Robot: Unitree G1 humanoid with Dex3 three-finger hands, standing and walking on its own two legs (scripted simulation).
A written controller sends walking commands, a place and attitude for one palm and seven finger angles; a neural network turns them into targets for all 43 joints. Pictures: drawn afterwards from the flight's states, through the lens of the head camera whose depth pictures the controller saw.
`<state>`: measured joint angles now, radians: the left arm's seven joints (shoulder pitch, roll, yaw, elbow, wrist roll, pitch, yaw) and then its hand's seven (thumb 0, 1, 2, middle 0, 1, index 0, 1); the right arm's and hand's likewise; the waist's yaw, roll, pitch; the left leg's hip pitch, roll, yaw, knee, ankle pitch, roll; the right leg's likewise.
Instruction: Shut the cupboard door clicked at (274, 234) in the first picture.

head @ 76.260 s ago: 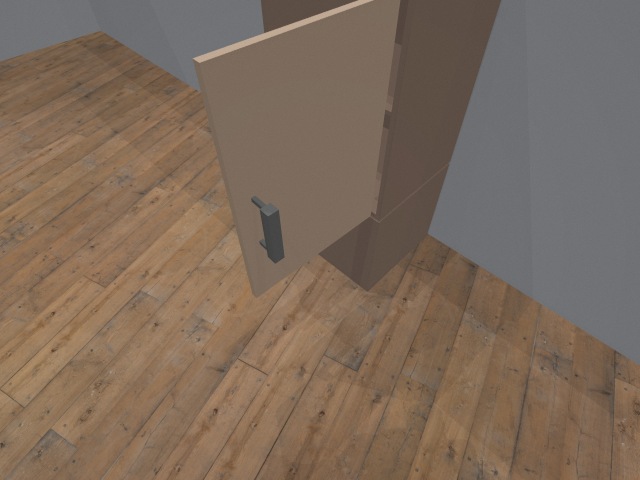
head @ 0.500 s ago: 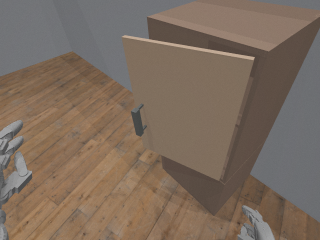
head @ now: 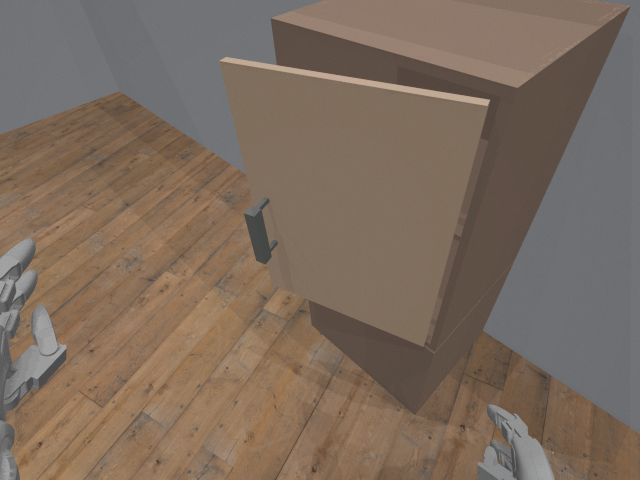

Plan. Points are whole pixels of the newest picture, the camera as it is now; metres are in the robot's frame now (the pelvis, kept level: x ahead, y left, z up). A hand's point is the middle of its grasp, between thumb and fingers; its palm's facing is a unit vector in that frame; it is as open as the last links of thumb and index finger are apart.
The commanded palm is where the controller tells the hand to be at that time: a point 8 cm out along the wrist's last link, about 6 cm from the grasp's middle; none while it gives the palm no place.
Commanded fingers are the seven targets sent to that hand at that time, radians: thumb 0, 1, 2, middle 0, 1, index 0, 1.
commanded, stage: step back with the hand held close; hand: left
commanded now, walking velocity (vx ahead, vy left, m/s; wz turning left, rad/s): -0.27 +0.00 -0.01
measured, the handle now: (264, 230) +0.62 +0.19 -0.10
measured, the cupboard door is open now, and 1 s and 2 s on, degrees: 18 18 18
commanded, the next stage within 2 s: stop stepping back and stand still in 1.16 s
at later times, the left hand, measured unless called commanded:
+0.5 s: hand (0, 409) +0.14 +0.30 +0.15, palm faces +0.41 -0.77 -0.49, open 7.4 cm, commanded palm +0.09 +0.33 +0.17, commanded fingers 0.00 0.90 0.90 -0.20 -0.30 -0.20 -0.30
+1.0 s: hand out of the picture +0.05 +0.30 +0.16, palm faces +0.49 -0.74 -0.46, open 7.4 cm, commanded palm -0.03 +0.34 +0.17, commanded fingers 0.00 0.90 0.90 -0.20 -0.30 -0.20 -0.30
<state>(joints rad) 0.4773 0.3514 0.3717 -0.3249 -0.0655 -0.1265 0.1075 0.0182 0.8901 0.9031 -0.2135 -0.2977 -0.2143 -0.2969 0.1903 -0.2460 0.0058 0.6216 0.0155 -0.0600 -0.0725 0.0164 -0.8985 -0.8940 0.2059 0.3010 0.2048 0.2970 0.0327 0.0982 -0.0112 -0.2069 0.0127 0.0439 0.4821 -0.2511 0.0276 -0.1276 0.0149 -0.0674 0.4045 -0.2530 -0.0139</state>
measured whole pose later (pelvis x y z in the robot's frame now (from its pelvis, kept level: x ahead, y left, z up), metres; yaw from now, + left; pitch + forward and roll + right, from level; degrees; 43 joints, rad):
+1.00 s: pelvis -0.15 +0.03 -0.02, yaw +5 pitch -1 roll -3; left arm 0.47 0.45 0.45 -0.48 -0.02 -0.24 0.17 0.02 0.89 0.90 -0.22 -0.30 -0.22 -0.30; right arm 0.21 -0.22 -0.01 0.59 0.00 -0.07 -0.09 0.02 -0.90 -0.89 0.21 0.30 0.21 0.30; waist -0.03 0.03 0.05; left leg -0.53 0.01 0.06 0.63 -0.23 0.09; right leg -0.45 0.05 0.00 0.70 -0.29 0.02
